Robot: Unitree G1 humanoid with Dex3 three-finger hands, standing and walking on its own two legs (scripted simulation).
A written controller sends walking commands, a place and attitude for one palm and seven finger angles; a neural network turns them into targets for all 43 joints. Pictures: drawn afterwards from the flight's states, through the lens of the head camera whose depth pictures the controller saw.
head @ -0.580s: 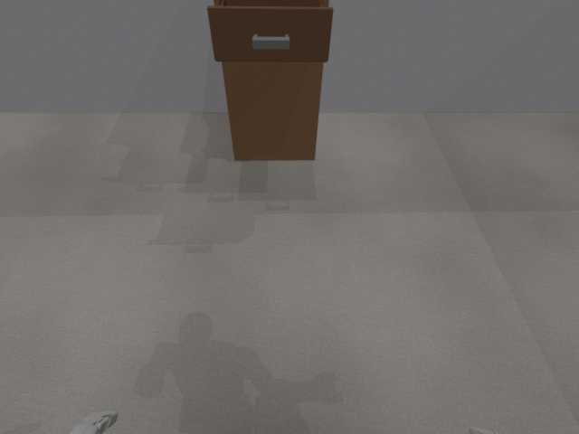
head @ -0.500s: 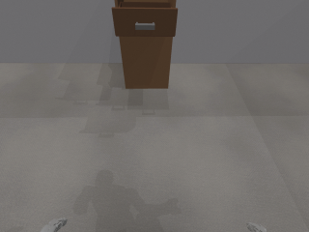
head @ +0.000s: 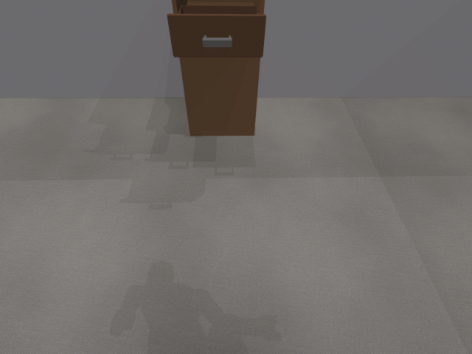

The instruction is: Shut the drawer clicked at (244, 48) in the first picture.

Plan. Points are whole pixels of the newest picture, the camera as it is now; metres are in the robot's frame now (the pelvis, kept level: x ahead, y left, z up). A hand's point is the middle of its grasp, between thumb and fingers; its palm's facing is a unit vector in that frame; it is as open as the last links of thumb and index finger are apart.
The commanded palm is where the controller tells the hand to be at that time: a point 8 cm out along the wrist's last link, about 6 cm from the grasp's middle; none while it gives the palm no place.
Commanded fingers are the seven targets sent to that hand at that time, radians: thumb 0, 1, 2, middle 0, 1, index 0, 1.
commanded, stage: stand and wait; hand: left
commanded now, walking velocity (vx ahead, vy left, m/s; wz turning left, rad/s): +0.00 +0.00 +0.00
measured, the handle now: (217, 40) +1.22 +0.15 +0.00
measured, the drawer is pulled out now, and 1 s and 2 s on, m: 0.30 0.30 0.30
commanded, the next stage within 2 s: look at it before walking up in 0.54 s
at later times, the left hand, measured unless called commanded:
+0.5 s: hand out of the picture +0.06 +0.24 -0.15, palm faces -0.03 -0.94 -0.33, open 7.4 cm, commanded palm none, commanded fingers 0.00 0.90 0.90 -0.20 -0.30 -0.20 -0.30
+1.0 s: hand out of the picture +0.06 +0.24 -0.15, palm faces -0.03 -0.94 -0.34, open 7.4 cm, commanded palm none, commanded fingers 0.00 0.90 0.90 -0.20 -0.30 -0.20 -0.30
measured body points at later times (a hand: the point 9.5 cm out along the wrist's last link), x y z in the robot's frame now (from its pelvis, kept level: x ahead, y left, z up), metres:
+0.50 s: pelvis -0.02 -0.01 +0.00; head -0.02 -0.01 +0.45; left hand +0.06 +0.29 -0.13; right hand +0.05 -0.30 -0.13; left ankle -0.02 +0.12 -0.74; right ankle -0.01 -0.12 -0.74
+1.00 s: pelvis -0.01 +0.00 +0.00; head -0.01 +0.00 +0.45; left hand +0.06 +0.29 -0.13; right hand +0.06 -0.30 -0.13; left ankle -0.02 +0.12 -0.74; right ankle -0.01 -0.12 -0.74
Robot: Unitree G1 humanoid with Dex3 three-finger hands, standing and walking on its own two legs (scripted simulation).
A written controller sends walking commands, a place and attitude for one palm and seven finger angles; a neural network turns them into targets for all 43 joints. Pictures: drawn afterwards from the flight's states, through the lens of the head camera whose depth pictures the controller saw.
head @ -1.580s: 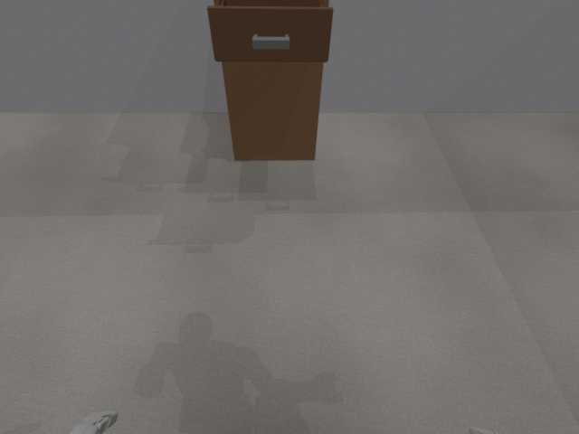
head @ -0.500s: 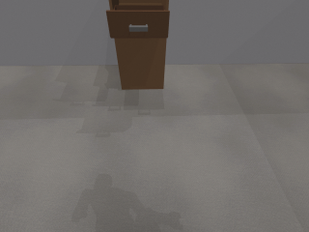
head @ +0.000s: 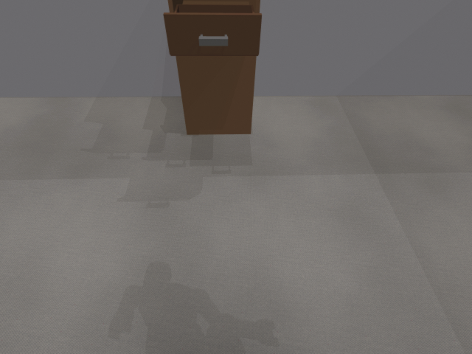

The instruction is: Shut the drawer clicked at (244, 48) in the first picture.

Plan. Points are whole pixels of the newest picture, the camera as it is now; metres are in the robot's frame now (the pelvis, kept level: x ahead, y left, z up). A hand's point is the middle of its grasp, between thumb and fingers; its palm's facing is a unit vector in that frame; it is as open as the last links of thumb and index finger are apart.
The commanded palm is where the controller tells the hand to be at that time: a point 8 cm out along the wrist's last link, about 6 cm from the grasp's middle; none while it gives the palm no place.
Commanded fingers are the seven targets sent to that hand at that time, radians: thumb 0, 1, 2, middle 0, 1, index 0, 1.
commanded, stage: look at it before walking up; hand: left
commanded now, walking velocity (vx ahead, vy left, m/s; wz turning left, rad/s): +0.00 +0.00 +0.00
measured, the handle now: (213, 38) +1.24 +0.17 -0.01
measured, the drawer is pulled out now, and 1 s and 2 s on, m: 0.30 0.30 0.30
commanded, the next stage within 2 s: walk to a spot facing it in 0.16 s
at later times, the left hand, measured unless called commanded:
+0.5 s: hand out of the picture +0.05 +0.21 -0.18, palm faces -0.02 -0.97 -0.24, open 7.4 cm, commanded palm none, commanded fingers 0.00 0.90 0.90 -0.20 -0.30 -0.20 -0.30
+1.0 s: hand (189, 297) +0.27 +0.12 -0.18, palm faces -0.08 -0.98 -0.19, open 7.4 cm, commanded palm none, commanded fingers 0.00 0.90 0.90 -0.20 -0.30 -0.20 -0.30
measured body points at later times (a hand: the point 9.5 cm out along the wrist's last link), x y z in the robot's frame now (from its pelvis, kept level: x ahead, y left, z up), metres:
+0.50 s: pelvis +0.04 +0.00 -0.01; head +0.03 +0.01 +0.44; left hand +0.05 +0.27 -0.16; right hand +0.06 -0.26 -0.16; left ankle +0.00 +0.12 -0.75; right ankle +0.00 -0.12 -0.75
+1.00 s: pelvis +0.21 -0.05 -0.01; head +0.21 -0.05 +0.44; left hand +0.28 +0.17 -0.17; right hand +0.14 -0.28 -0.17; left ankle +0.18 +0.09 -0.66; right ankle +0.21 -0.14 -0.75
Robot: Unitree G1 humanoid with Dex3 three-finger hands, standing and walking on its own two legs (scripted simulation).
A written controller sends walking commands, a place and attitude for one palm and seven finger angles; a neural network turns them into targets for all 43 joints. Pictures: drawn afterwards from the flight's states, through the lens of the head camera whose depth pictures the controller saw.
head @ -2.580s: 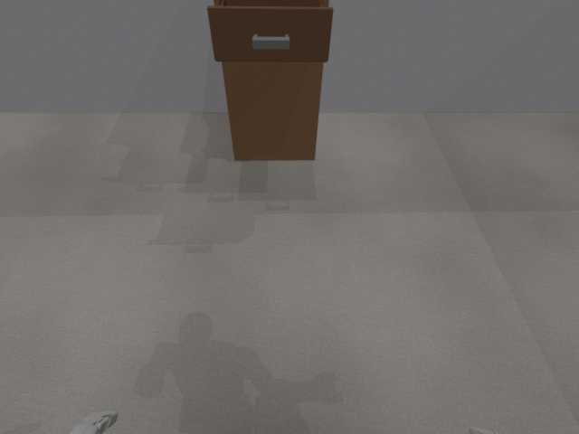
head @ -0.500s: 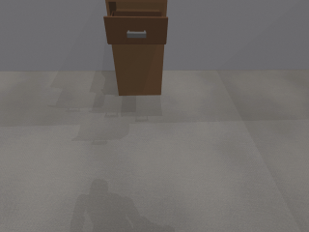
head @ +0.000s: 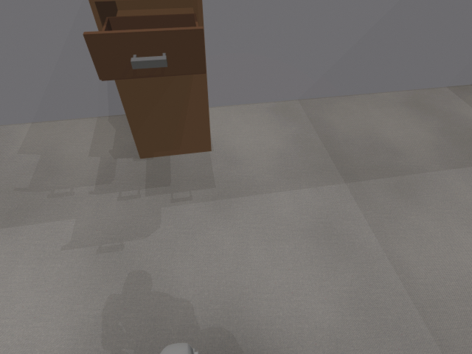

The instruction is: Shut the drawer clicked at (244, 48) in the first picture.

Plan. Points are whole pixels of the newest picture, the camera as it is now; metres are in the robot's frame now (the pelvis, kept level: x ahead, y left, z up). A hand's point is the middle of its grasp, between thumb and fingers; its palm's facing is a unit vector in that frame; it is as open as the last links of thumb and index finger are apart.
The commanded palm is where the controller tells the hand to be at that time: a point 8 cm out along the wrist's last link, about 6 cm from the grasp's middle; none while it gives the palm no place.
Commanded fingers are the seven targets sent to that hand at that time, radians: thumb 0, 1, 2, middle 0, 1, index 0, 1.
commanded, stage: walk to a spot facing it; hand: left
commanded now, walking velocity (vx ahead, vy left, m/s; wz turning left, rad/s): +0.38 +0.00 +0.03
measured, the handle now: (149, 59) +1.00 +0.34 +0.01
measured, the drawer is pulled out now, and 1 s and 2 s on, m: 0.30 0.30 0.30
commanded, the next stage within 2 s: turn to face it in 0.74 s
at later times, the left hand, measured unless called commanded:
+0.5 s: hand (116, 318) +0.22 +0.26 -0.17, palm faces +0.03 -0.99 -0.16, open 7.4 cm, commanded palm none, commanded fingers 0.00 0.90 0.90 -0.20 -0.30 -0.20 -0.30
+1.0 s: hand (187, 195) +0.54 +0.16 -0.16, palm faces -0.15 -0.96 -0.22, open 7.2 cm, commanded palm none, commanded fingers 0.00 0.90 0.90 -0.20 -0.30 -0.20 -0.30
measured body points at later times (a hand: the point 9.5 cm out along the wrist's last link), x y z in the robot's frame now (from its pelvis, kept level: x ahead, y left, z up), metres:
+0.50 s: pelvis +0.22 +0.07 +0.01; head +0.23 +0.10 +0.46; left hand +0.22 +0.31 -0.16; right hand +0.24 -0.17 -0.12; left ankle +0.22 +0.15 -0.73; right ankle +0.21 -0.07 -0.63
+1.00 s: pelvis +0.41 +0.00 +0.00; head +0.43 -0.01 +0.45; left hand +0.55 +0.21 -0.14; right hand +0.35 -0.21 -0.17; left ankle +0.40 +0.14 -0.64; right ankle +0.46 -0.08 -0.73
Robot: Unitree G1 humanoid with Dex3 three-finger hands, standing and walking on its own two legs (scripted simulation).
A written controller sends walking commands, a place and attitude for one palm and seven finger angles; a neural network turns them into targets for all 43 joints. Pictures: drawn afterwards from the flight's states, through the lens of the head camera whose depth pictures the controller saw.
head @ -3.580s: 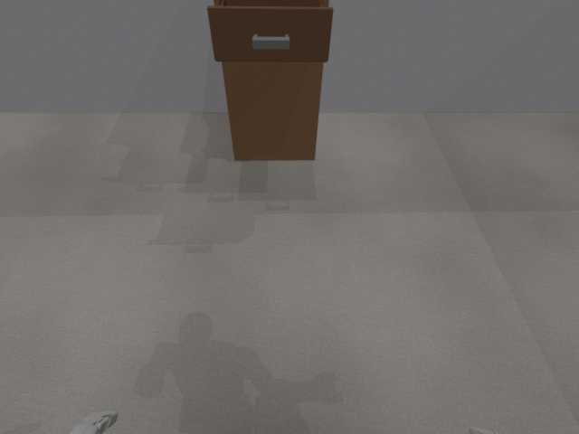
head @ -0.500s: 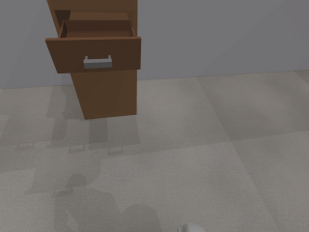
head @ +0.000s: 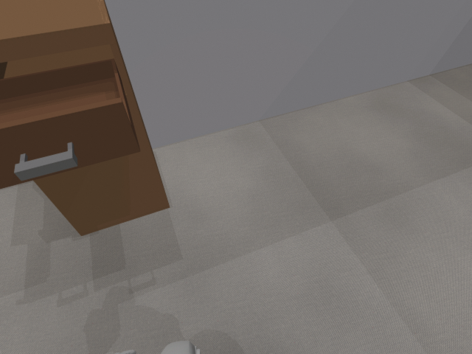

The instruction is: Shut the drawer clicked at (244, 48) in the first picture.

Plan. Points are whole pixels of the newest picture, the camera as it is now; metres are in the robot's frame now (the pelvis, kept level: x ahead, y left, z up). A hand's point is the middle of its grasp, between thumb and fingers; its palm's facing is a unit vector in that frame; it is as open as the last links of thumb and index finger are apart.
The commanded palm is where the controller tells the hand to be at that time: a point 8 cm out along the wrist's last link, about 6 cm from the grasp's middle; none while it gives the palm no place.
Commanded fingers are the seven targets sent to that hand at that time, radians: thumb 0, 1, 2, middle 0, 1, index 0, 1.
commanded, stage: turn to face it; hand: left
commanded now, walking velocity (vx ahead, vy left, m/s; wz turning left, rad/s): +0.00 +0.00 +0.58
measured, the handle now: (47, 158) +0.51 +0.44 +0.01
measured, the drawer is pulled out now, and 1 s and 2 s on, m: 0.30 0.30 0.30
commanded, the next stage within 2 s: take the last steps up to it in 0.68 s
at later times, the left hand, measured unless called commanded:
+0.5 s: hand out of the picture +0.04 +0.25 -0.17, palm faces +0.29 -0.93 -0.21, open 7.4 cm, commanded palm none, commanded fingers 0.00 0.90 0.90 -0.20 -0.30 -0.20 -0.30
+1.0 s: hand out of the picture +0.02 +0.17 -0.14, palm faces +0.42 -0.87 -0.25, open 7.3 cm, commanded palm none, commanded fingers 0.00 0.90 0.90 -0.20 -0.30 -0.20 -0.30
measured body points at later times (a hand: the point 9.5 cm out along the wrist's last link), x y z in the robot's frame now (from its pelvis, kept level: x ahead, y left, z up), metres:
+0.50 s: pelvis +0.06 +0.05 +0.01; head +0.08 +0.08 +0.46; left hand +0.03 +0.30 -0.15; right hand +0.18 -0.16 -0.13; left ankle +0.08 +0.13 -0.73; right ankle +0.07 -0.10 -0.65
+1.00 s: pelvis +0.06 -0.01 +0.02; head +0.07 -0.04 +0.47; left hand +0.00 +0.22 -0.12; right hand +0.17 -0.23 -0.15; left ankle +0.01 +0.13 -0.65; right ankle +0.09 -0.10 -0.73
